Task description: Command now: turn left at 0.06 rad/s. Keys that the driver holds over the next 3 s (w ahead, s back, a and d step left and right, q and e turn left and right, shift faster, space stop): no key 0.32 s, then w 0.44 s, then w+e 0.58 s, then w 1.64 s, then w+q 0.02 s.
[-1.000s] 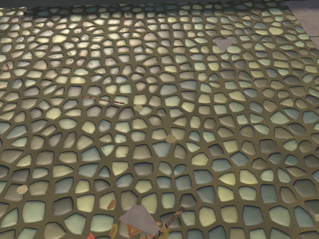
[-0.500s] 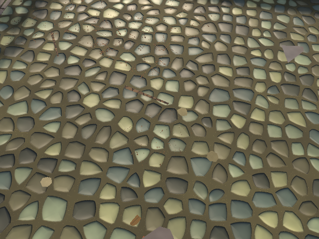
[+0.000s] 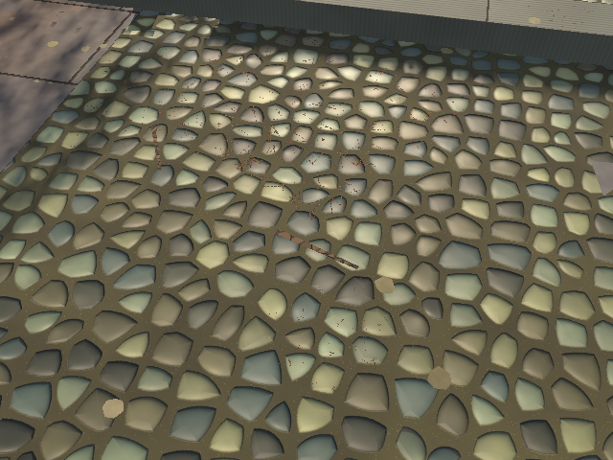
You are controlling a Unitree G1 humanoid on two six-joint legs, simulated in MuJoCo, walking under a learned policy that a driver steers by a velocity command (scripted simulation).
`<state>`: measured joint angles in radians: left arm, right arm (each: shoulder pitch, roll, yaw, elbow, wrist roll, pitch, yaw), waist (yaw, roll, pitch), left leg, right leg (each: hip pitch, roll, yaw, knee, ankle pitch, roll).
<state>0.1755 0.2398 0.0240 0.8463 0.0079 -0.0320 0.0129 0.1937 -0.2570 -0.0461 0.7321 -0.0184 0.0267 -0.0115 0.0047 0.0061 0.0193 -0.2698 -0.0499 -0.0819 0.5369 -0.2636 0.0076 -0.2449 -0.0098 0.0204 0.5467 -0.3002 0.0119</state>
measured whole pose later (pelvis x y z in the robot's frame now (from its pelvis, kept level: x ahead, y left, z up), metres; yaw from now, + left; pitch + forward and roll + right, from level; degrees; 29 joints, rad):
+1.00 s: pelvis +0.22 +0.00 -0.01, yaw -5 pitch +2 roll +1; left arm -0.01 0.25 0.02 0.77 -0.03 -0.08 -0.06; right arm 0.46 -0.24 -0.04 0.93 0.00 -0.08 -0.01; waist -0.07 -0.03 0.03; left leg 0.21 -0.03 0.05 0.12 -0.37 0.02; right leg -0.64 -0.02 -0.05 0.58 0.01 -0.07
